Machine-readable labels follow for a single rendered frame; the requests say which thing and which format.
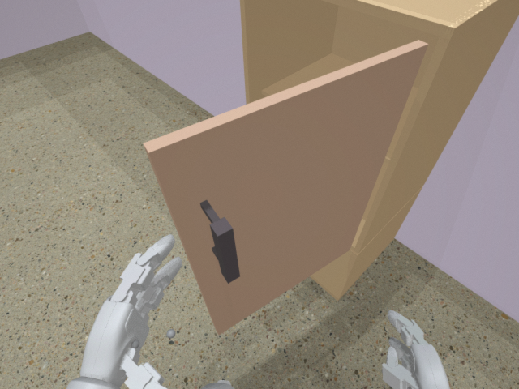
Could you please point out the left robot hand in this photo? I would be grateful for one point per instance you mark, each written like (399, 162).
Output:
(123, 318)

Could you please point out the cupboard door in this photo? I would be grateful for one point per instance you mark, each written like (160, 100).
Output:
(292, 173)

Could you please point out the right robot hand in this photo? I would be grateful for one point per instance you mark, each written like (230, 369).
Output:
(421, 365)

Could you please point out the handle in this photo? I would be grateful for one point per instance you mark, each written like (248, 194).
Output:
(223, 237)

